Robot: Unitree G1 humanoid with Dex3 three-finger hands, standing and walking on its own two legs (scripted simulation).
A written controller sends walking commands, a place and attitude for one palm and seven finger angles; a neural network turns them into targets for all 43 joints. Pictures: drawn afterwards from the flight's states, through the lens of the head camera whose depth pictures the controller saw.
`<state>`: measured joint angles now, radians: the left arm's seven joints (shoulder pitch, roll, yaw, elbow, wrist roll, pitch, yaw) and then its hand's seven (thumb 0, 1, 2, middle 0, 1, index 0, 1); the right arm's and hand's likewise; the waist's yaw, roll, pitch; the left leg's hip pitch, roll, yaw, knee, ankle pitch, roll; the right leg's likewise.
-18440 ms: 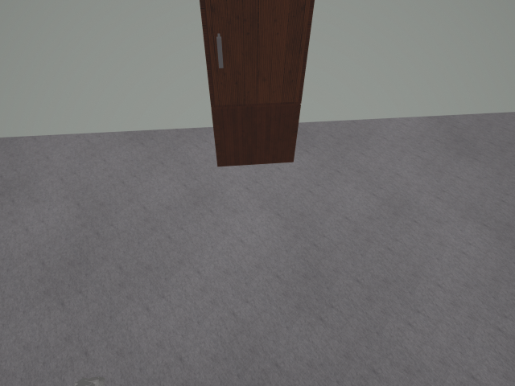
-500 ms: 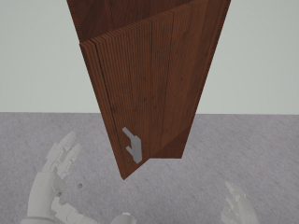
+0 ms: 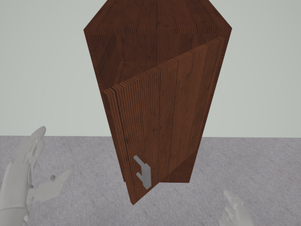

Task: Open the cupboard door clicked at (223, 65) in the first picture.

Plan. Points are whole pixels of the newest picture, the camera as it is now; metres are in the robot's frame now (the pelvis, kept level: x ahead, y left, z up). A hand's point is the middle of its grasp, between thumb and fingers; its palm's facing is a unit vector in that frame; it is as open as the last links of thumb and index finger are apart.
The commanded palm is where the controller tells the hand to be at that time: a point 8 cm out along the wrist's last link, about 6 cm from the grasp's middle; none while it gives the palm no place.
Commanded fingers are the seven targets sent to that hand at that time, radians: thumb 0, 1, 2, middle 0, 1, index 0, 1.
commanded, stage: draw the hand back to the body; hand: left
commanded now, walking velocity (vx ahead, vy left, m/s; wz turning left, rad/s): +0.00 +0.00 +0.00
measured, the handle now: (142, 172) +0.30 +0.07 -0.06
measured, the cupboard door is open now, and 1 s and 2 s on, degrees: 42 42 42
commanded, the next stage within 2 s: step back with the hand held close in 0.56 s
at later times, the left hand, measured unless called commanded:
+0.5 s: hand (35, 164) +0.18 +0.25 +0.16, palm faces +0.43 -0.82 -0.37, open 7.5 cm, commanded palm +0.14 +0.29 +0.18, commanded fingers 0.00 0.90 0.90 -0.20 -0.30 -0.20 -0.30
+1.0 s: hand (40, 162) +0.19 +0.24 +0.16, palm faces +0.30 -0.82 -0.49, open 7.4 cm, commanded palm +0.13 +0.29 +0.19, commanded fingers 0.00 0.90 0.90 -0.20 -0.30 -0.20 -0.30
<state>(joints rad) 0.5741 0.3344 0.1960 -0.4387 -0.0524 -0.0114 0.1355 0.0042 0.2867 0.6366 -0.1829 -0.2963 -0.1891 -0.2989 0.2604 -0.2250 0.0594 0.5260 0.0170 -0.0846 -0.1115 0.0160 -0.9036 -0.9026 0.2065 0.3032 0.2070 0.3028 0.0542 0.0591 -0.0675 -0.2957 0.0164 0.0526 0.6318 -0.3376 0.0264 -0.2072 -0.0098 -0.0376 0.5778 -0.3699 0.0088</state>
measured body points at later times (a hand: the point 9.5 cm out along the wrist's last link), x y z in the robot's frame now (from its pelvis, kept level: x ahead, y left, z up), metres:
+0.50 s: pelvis -0.01 -0.01 +0.01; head -0.03 -0.02 +0.46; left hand +0.15 +0.29 +0.19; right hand +0.18 -0.23 -0.06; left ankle +0.00 +0.10 -0.73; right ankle -0.04 -0.13 -0.73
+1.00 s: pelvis -0.03 +0.00 +0.02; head -0.02 -0.01 +0.47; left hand +0.17 +0.28 +0.19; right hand +0.14 -0.26 -0.06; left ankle +0.00 +0.10 -0.73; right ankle -0.04 -0.13 -0.73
